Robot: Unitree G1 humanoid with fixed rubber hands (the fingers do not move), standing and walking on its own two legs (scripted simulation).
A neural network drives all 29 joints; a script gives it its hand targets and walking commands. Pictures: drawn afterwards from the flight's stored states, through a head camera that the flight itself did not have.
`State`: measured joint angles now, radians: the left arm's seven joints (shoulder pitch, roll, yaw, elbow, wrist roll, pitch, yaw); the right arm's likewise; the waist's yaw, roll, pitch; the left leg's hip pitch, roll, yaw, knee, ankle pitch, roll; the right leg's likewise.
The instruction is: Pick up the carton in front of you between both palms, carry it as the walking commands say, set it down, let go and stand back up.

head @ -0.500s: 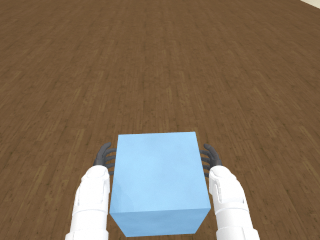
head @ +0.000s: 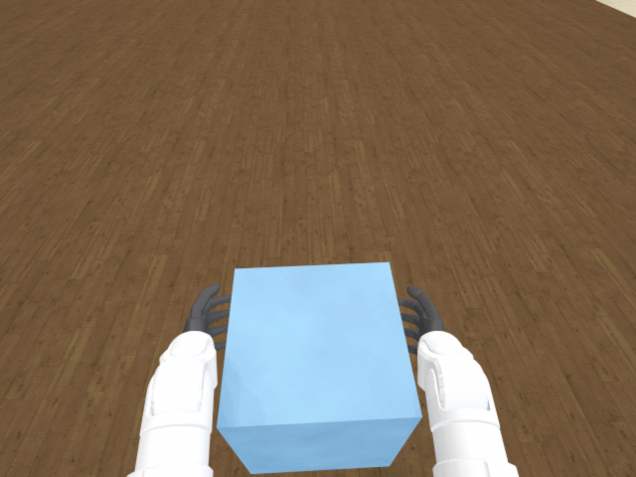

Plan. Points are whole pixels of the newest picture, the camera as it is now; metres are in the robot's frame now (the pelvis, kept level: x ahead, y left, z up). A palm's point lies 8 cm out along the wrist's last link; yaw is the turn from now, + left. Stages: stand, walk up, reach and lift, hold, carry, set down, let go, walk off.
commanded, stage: carry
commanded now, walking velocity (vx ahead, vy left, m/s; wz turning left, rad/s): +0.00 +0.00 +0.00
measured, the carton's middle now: (316, 373) +0.29 +0.00 -0.04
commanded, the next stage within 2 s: hold in 0.10 s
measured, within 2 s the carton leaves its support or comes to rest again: neither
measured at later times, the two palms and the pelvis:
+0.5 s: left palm (218, 336) +0.29 +0.12 +0.05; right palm (458, 363) +0.25 -0.17 +0.05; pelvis -0.02 +0.01 +0.01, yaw -7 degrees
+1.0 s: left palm (220, 323) +0.33 +0.13 +0.02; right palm (435, 348) +0.29 -0.16 +0.02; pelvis -0.01 +0.03 +0.00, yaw -8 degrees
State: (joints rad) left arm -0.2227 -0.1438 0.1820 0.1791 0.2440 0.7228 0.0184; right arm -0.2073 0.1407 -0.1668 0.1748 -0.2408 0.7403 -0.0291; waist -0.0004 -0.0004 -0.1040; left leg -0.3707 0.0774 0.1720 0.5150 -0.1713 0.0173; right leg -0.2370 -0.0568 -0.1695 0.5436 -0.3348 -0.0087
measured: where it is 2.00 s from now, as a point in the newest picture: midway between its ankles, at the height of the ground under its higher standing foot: outside the picture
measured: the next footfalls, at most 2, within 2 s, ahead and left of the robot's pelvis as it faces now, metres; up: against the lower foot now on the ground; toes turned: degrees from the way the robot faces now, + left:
none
